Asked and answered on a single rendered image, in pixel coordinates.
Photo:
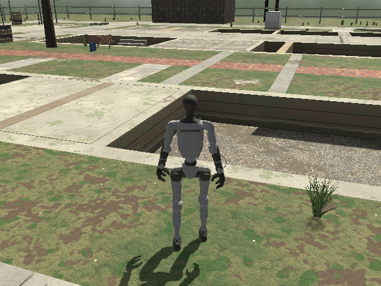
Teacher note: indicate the humanoid robot head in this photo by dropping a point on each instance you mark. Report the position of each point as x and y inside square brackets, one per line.
[190, 103]

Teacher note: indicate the left robot upper arm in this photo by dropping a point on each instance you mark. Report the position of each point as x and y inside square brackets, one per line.
[171, 126]

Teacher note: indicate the right robot forearm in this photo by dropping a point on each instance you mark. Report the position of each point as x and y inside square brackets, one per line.
[217, 161]

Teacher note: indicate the right robot upper arm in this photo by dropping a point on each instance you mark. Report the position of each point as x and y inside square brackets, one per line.
[211, 136]

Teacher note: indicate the left robot forearm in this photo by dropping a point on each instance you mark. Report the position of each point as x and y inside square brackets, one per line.
[163, 158]

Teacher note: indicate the robot left hand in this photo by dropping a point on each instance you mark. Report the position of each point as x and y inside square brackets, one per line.
[160, 172]

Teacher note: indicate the robot right hand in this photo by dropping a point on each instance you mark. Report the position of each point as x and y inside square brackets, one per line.
[221, 179]

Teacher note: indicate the robot left thigh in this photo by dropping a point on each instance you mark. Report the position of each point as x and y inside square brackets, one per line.
[176, 184]

